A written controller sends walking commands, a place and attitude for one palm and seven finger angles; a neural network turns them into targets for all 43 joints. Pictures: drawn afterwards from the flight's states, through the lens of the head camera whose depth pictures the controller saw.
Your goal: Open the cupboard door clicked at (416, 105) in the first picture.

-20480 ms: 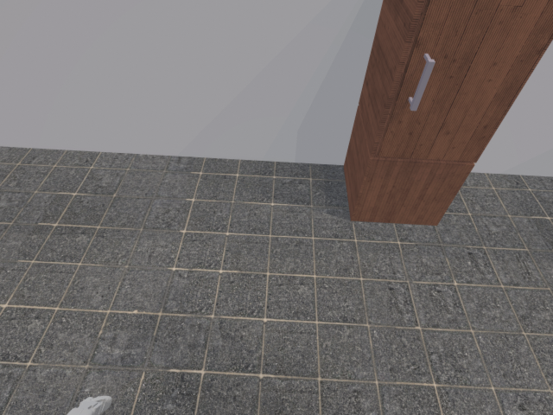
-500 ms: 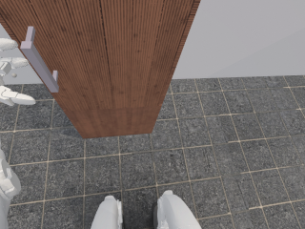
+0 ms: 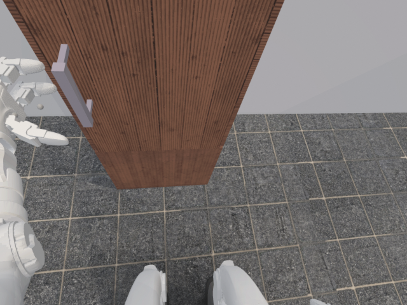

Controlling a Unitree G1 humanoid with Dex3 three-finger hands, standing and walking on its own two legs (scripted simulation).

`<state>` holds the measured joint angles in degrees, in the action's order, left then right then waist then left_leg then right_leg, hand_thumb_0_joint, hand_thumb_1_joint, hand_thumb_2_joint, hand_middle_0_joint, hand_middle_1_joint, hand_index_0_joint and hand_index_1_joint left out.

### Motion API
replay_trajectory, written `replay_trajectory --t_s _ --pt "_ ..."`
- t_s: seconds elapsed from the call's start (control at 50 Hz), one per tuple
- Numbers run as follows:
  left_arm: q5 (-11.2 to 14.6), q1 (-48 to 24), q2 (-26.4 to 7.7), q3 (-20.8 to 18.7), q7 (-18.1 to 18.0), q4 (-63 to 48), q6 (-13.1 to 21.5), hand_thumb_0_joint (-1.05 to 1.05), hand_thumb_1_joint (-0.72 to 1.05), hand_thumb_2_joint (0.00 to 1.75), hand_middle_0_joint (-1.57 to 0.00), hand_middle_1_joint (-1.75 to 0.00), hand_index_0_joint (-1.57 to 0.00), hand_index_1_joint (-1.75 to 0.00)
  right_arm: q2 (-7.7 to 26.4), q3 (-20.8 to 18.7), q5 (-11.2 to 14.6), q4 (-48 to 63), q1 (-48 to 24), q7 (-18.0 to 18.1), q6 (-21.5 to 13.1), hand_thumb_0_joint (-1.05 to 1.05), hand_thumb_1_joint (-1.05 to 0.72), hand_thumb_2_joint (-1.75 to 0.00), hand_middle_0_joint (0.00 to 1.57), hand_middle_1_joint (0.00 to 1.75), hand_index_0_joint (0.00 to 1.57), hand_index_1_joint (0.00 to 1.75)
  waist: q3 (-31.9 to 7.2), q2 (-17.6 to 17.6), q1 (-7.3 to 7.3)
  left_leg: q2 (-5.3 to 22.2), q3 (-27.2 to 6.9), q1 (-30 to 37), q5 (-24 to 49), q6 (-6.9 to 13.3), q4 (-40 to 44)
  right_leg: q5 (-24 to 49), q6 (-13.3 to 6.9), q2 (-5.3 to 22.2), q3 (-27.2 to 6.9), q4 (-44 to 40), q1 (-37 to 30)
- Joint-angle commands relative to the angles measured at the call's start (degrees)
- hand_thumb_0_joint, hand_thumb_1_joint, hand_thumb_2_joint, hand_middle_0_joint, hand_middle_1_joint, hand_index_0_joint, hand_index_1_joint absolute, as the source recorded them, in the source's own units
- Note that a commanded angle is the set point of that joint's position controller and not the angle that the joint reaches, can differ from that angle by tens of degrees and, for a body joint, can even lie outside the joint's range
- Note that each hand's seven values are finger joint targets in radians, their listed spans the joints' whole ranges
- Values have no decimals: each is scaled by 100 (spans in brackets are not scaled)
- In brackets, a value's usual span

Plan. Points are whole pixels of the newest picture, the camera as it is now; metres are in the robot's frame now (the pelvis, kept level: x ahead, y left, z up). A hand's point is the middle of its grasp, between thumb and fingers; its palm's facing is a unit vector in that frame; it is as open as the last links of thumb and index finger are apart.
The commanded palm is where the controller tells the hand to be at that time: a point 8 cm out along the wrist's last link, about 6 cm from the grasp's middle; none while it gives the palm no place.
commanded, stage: move the hooked fingers beside the handle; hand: left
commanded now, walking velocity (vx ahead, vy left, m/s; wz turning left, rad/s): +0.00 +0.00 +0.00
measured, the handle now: (77, 90) +0.50 +0.23 +0.05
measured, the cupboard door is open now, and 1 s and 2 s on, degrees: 0 0 0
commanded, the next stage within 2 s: slide the fingers in behind the handle in 0.06 s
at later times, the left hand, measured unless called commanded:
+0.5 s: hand (49, 109) +0.46 +0.27 +0.06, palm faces +0.06 -1.00 -0.01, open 13.9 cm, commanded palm +0.44 +0.30 +0.06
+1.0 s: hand (67, 111) +0.46 +0.24 +0.05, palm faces +0.07 -1.00 -0.01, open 13.8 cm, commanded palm +0.44 +0.27 +0.06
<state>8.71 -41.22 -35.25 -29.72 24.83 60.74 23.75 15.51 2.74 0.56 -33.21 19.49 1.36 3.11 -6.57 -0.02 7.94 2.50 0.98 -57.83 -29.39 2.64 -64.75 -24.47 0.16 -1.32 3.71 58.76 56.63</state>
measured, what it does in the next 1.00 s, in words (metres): stands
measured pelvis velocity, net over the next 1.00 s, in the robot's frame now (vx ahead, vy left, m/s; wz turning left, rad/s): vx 0.00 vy -0.01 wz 0.01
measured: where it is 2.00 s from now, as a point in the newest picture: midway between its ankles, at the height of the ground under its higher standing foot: outside the picture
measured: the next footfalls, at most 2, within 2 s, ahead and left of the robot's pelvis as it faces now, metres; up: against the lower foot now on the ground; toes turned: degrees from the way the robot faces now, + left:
none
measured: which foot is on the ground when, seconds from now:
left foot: down 0.00-1.00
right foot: down 0.00-1.00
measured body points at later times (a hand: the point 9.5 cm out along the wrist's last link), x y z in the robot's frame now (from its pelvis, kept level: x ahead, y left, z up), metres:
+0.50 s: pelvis +0.00 -0.01 +0.00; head +0.13 +0.03 +0.43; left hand +0.45 +0.32 +0.06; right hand +0.04 -0.28 -0.10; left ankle +0.01 +0.08 -0.66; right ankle +0.03 -0.13 -0.66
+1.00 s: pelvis +0.00 -0.01 +0.00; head +0.13 +0.03 +0.43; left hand +0.45 +0.29 +0.05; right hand +0.06 -0.27 -0.11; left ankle +0.01 +0.08 -0.66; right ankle +0.03 -0.13 -0.66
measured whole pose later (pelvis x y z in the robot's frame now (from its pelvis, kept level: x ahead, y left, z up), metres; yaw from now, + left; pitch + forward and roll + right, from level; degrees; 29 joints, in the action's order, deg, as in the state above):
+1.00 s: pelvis +0.00 -0.01 +0.00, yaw +1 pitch +22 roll -4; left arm 8.7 -40.5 -28.9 -23.6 18.5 59.3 24.2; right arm 14.7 2.2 0.6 -34.7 19.6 0.8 2.7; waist -7.0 0.1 7.2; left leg 2.0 0.5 -56.8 -29.4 2.2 -64.4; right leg -25.2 -0.3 -1.0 4.0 59.2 55.8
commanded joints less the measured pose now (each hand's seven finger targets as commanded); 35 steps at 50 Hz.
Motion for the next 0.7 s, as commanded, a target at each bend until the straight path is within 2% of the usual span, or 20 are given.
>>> replay_trajectory --t_s 0.0,0.02,0.06,0.1,0.14,0.18,0.22,0.24,0.3,0.32,0.36,0.38,0.42,0.48,0.52,0.54,0.56,0.6,0.64,0.68 --pt "209 -1864 -1689 -132 96 -1030 274 0 -50 30 -30 -120 -30 -120 1148 -410 -7 273 870 87 -36 0 -90 -90 20 30 20 30 -2539 1063 -108 9 -500 2471 2951 -217 865 1459 -183 -180 -58 -522 -935" --pt "216 -1739 -1636 -85 137 -848 178 0 -50 30 -30 -120 -30 -120 1159 -395 9 292 875 91 -20 0 -90 -90 20 30 20 30 -2457 836 -106 -3 -470 2276 2745 -183 902 1433 -160 -180 -63 -554 -1019" --pt "204 -1856 -1626 -21 179 -681 62 0 -50 30 -30 -120 -30 -120 1168 -385 27 309 850 121 -9 0 -90 -90 20 30 20 30 -2200 725 -51 -42 -420 1923 2354 -134 930 1354 -147 -158 -90 -584 -1056" --pt "202 -2165 -1572 62 194 -828 125 0 -50 30 -30 -120 -30 -120 1155 -385 13 299 842 143 -34 0 -90 -90 20 30 20 30 -2179 921 -1 -48 -433 1965 2293 -131 883 1300 -174 -141 -108 -550 -893" --pt "206 -2150 -1930 -236 153 -898 246 0 -50 30 -30 -120 -30 -120 1190 -402 -9 275 862 151 -51 0 -90 -90 20 30 20 30 -2444 834 -65 -42 -451 1995 2333 -144 849 1317 -166 -148 -133 -519 -1009" --pt "236 -2469 -1531 88 142 -1159 404 0 -50 30 -30 -120 -30 -120 1126 -397 -17 236 821 132 -87 0 -90 -90 20 30 20 30 -2553 1077 21 -39 -479 2208 2360 -163 803 1239 -165 -143 -131 -499 -811" --pt "269 -2408 -1655 -50 144 -1254 525 0 -50 30 -30 -120 -30 -120 1150 -418 -40 173 854 125 -107 0 -90 -90 20 30 20 30 -2838 1162 -45 -27 -503 2434 2577 -193 751 1335 -182 -158 -136 -465 -848" --pt "292 -2325 -1725 -124 138 -1232 535 0 -50 30 -30 -120 -30 -120 1165 -426 -32 164 852 128 -106 0 -90 -90 20 30 20 30 -2838 1120 -50 -26 -511 2420 2591 -198 755 1342 -184 -156 -129 -464 -876" --pt "297 -2159 -1508 3 140 -1050 379 0 -50 30 -30 -120 -30 -120 1134 -408 -16 164 859 122 -90 0 -90 -90 20 30 20 30 -2720 1051 -58 -42 -485 2266 2573 -162 779 1386 -186 -144 -116 -459 -940" --pt "232 -2099 -1527 40 130 -1004 297 0 -50 30 -30 -120 -30 -120 1140 -398 -8 167 849 119 -69 0 -90 -90 20 30 20 30 -2664 1216 -100 -33 -497 2318 2660 -197 822 1378 -186 -131 -97 -466 -875" --pt "212 -2126 -1416 138 65 -1038 164 0 -50 30 -30 -120 -30 -120 1130 -404 0 202 841 110 -62 0 -90 -90 20 30 20 30 -2564 1135 -79 -45 -477 2222 2478 -177 844 1300 -162 -123 -100 -510 -853" --pt "181 -2153 -1627 -19 -11 -1132 160 0 -50 30 -30 -120 -30 -120 1144 -409 -9 216 843 120 -57 0 -90 -90 20 30 20 30 -2588 1039 -114 -36 -489 2186 2452 -175 870 1312 -166 -122 -97 -507 -960" --pt "155 -2239 -1383 171 -108 -1290 193 0 -50 30 -30 -120 -30 -120 1094 -409 -13 231 865 98 -59 0 -90 -90 20 30 20 30 -2685 1029 -45 -41 -472 2275 2565 -160 847 1410 -152 -134 -110 -506 -961" --pt "153 -2234 -1140 342 -178 -1128 194 0 -50 30 -30 -120 -30 -120 1085 -402 -10 201 829 88 -74 0 -90 -90 20 30 20 30 -2396 871 39 -52 -437 2032 2103 -136 871 1170 -143 -127 -137 -586 -913" --pt "181 -2219 -1158 295 -162 -1023 225 0 -50 30 -30 -120 -30 -120 1099 -409 -1 186 849 103 -79 0 -90 -90 20 30 20 30 -2403 695 49 -61 -418 1938 2065 -114 857 1231 -151 -136 -161 -589 -1026" --pt "189 -2293 -1203 274 -161 -1013 243 0 -50 30 -30 -120 -30 -120 1102 -399 -3 168 833 102 -88 0 -90 -90 20 30 20 30 -2410 825 33 -72 -412 1914 2015 -122 860 1208 -157 -127 -172 -581 -1034" --pt "170 -2319 -1189 296 -162 -1073 270 0 -50 30 -30 -120 -30 -120 1100 -409 -7 173 843 105 -91 0 -90 -90 20 30 20 30 -2483 760 33 -69 -437 1962 2036 -125 866 1203 -161 -125 -159 -567 -1043" --pt "185 -2493 -925 520 -142 -1240 326 0 -50 30 -30 -120 -30 -120 1070 -407 -24 150 830 95 -122 0 -90 -90 20 30 20 30 -2517 1055 75 -65 -455 2187 2171 -143 838 1211 -186 -122 -141 -529 -842" --pt "172 -2342 -1009 448 -149 -1127 325 0 -50 30 -30 -120 -30 -120 1086 -414 -15 124 836 88 -112 0 -90 -90 20 30 20 30 -2526 910 36 -59 -456 2155 2156 -148 849 1214 -174 -126 -146 -562 -911" --pt "174 -2359 -898 518 -171 -1216 332 0 -50 30 -30 -120 -30 -120 1061 -420 -18 125 812 78 -125 0 -90 -90 20 30 20 30 -2582 929 41 -73 -436 2148 2167 -139 839 1246 -169 -117 -153 -558 -954"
